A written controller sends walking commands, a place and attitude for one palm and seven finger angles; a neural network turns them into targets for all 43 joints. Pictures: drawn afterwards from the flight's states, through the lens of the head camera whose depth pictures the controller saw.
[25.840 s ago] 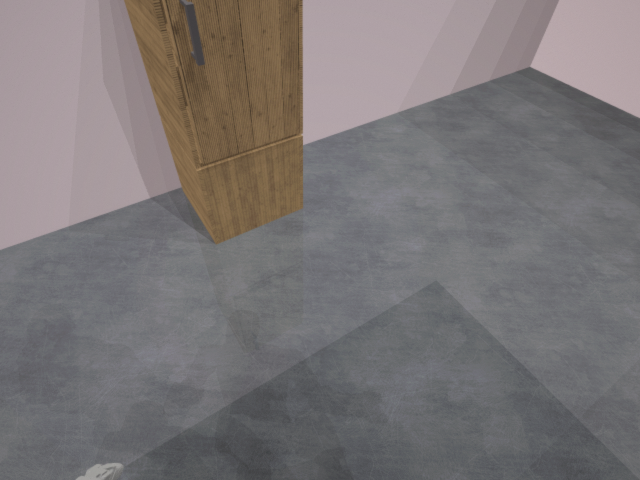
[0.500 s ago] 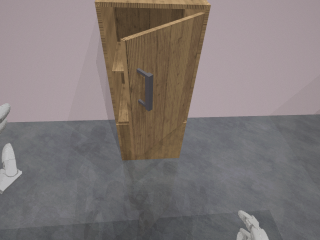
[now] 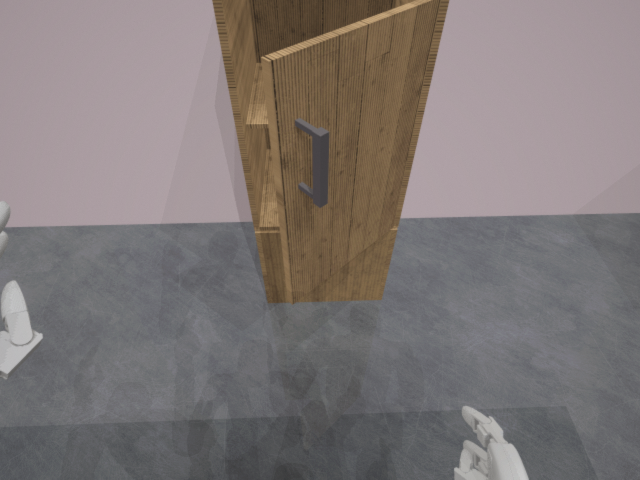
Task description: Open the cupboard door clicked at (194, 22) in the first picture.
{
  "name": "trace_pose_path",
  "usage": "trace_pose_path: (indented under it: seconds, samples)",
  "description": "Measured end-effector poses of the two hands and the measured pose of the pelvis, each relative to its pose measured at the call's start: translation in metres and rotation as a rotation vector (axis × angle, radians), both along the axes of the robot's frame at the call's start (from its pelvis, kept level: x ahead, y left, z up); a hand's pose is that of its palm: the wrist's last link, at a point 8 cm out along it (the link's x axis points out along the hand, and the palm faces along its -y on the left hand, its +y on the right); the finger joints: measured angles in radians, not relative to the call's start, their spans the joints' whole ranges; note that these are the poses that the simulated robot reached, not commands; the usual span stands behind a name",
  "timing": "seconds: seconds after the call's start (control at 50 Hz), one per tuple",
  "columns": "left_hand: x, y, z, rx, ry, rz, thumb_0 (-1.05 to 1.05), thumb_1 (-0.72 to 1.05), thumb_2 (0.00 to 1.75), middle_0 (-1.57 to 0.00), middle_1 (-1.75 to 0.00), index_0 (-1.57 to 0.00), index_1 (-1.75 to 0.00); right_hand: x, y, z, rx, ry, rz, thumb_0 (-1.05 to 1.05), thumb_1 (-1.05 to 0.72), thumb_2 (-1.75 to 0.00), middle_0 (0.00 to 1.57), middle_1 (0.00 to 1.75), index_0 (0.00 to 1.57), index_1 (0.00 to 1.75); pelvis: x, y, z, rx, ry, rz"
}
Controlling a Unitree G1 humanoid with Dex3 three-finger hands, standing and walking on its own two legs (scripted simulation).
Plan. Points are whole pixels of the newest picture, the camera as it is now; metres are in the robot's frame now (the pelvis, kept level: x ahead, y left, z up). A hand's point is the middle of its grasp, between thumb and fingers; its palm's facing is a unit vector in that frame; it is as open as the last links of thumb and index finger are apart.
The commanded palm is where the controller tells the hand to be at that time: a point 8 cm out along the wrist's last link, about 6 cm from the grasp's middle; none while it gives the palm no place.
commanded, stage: let the arm hang, fingers relaxed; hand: left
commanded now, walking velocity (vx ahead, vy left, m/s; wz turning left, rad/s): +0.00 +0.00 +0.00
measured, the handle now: (311, 164) +0.57 +0.04 +0.08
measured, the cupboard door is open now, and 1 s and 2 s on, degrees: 41 41 41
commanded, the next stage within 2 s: look to check the result in 1.12 s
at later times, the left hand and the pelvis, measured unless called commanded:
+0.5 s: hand out of the picture -0.04 +0.20 -0.17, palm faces +0.10 -0.97 -0.21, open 7.1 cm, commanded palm none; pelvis -0.01 +0.02 +0.01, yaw +4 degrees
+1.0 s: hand out of the picture -0.04 +0.18 -0.17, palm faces +0.10 -0.98 -0.16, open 7.4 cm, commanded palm none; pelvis -0.02 +0.03 +0.01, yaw +3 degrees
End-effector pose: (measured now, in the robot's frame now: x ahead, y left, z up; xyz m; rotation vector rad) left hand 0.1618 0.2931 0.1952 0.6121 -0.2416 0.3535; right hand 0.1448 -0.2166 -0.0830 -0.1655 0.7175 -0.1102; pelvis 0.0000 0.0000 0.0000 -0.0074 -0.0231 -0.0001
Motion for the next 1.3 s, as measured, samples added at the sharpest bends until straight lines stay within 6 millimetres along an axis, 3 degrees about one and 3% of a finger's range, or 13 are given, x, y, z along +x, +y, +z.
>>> trace_pose_path:
  seconds: [0.04,0.06,0.12,0.16,0.2,0.24,0.28,0.3,0.48,0.62,0.78,0.96,1.3]
  samples:
    - [0.0,0.0,-0.012,-0.001,0.053,0.004,0.01,0.89,0.9,-0.21,-0.3,-0.21,-0.3,0.001,0.0,-0.006,0.012,0.023,0.019,0.01,-0.9,-0.9,0.21,0.3,0.2,0.3,0.001,0.001,0.0,0.0,0.016,0.006]
    - [0.004,0.004,-0.03,-0.018,0.126,0.011,0.01,0.89,0.9,-0.21,-0.3,-0.2,-0.3,0.001,-0.002,-0.013,0.017,0.052,0.036,0.01,-0.9,-0.9,0.21,0.3,0.2,0.3,0.001,0.002,-0.001,0.003,0.026,0.017]
    - [0.011,0.016,-0.12,-0.191,0.449,0.095,0.0,0.9,0.9,-0.2,-0.3,-0.2,-0.3,-0.003,-0.007,-0.037,0.013,0.167,0.054,0.01,-0.9,-0.9,0.21,0.3,0.2,0.3,0.0,0.009,-0.006,0.01,0.036,0.053]
    - [0.0,0.013,-0.189,-0.325,0.683,0.153,0.0,0.9,0.9,-0.2,-0.3,-0.2,-0.3,-0.012,-0.009,-0.049,-0.006,0.236,0.053,0.01,-0.9,-0.9,0.21,0.3,0.2,0.3,-0.001,0.013,-0.011,0.01,0.034,0.07]
    - [-0.025,-0.003,-0.251,-0.449,0.916,0.19,0.01,0.9,0.9,-0.2,-0.3,-0.19,-0.3,-0.025,-0.01,-0.053,-0.025,0.304,0.045,0.01,-0.9,-0.9,0.21,0.3,0.2,0.3,-0.002,0.014,-0.012,0.022,0.025,0.069]
    - [-0.059,-0.028,-0.296,-0.553,1.129,0.203,0.01,0.91,0.9,-0.2,-0.3,-0.19,-0.3,-0.041,-0.01,-0.051,-0.043,0.365,0.034,0.01,-0.9,-0.9,0.21,0.3,0.2,0.3,-0.003,0.014,-0.009,0.025,0.017,0.064]
    - [-0.097,-0.056,-0.325,-0.64,1.302,0.201,0.01,0.91,0.9,-0.2,-0.3,-0.19,-0.3,-0.059,-0.01,-0.049,-0.058,0.428,0.019,0.01,-0.9,-0.9,0.2,0.3,0.2,0.3,-0.004,0.013,-0.005,0.022,0.009,0.058]
    - [-0.111,-0.058,-0.331,-0.688,1.315,0.251,0.0,0.95,0.9,-0.2,-0.3,-0.2,-0.3,-0.068,-0.01,-0.047,-0.064,0.461,0.012,0.01,-0.9,-0.9,0.2,0.3,0.2,0.3,-0.005,0.012,-0.003,0.019,0.007,0.06]
    - [-0.202,-0.042,-0.331,-0.7,1.529,0.397,-0.02,0.98,0.9,-0.21,-0.3,-0.2,-0.3,-0.135,0.006,-0.052,-0.039,0.672,-0.019,0.01,-0.9,-0.9,0.2,0.3,0.2,0.3,-0.013,0.015,0.008,0.001,-0.008,0.067]
    - [-0.236,-0.042,-0.324,-0.694,1.606,0.443,0.0,0.93,0.9,-0.2,-0.3,-0.2,-0.3,-0.166,0.028,-0.06,0.027,0.73,-0.029,0.01,-0.9,-0.9,0.2,0.3,0.2,0.3,-0.018,0.022,0.01,0.005,-0.014,0.057]
    - [-0.23,-0.053,-0.328,-0.717,1.589,0.405,0.01,0.91,0.9,-0.2,-0.3,-0.19,-0.3,-0.188,0.046,-0.063,0.066,0.758,-0.045,0.0,-0.9,-0.9,0.2,0.3,0.2,0.3,-0.023,0.028,0.01,0.01,-0.017,0.05]
    - [-0.213,-0.062,-0.333,-0.732,1.554,0.353,0.01,0.92,0.9,-0.2,-0.3,-0.2,-0.3,-0.199,0.051,-0.062,0.069,0.761,-0.07,0.0,-0.91,-0.9,0.2,0.3,0.2,0.3,-0.025,0.031,0.009,0.012,-0.012,0.047]
    - [-0.216,-0.052,-0.331,-0.73,1.562,0.386,0.01,0.91,0.9,-0.2,-0.3,-0.19,-0.3,-0.182,0.047,-0.06,0.05,0.744,-0.064,0.0,-0.91,-0.9,0.2,0.3,0.2,0.3,-0.017,0.033,0.01,0.01,-0.007,0.052]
